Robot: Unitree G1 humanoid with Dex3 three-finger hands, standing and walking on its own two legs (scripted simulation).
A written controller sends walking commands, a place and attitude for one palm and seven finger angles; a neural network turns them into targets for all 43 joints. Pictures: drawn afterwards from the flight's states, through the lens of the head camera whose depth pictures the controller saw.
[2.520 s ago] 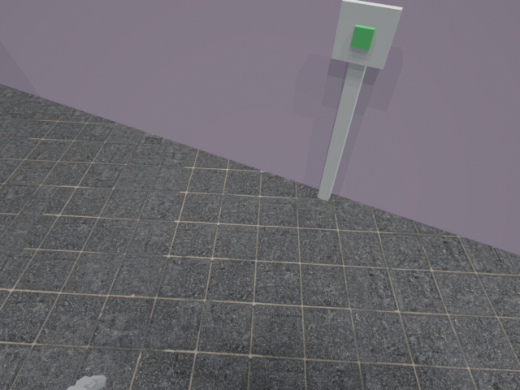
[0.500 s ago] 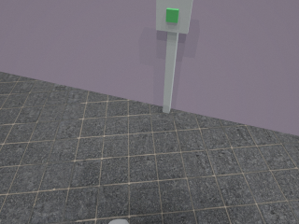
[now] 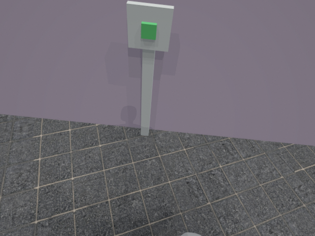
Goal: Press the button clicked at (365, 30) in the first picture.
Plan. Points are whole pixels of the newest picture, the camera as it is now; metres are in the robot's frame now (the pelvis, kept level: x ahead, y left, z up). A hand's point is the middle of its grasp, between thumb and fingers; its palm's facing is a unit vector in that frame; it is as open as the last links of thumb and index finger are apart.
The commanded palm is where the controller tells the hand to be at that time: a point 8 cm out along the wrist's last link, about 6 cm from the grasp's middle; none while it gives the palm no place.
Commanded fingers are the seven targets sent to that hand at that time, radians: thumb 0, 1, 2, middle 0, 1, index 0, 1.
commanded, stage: walk to a spot facing it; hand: left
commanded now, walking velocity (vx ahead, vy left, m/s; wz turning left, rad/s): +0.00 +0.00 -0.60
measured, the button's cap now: (148, 30) +0.87 +0.12 +0.09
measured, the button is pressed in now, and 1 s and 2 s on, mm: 0 0 0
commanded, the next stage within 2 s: take the last steps up to it in 0.10 s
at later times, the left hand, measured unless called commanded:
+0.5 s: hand (125, 196) +0.26 +0.12 -0.16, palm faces -0.16 -0.97 -0.18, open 7.3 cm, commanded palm none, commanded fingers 0.00 0.90 0.90 -0.20 -0.30 -0.20 -0.30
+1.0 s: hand (111, 181) +0.30 +0.17 -0.17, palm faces -0.04 -0.99 -0.14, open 7.4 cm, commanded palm none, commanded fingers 0.00 0.90 0.90 -0.20 -0.30 -0.20 -0.30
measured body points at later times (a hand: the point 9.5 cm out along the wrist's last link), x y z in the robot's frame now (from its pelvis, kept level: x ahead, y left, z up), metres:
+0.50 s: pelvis +0.13 -0.03 +0.00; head +0.15 -0.05 +0.44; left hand +0.26 +0.17 -0.15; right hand +0.04 -0.24 -0.17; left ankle +0.06 +0.09 -0.66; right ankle +0.13 -0.13 -0.73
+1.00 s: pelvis +0.29 +0.00 +0.01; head +0.30 +0.02 +0.46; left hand +0.30 +0.22 -0.16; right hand +0.27 -0.23 -0.13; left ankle +0.28 +0.08 -0.73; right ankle +0.26 -0.15 -0.65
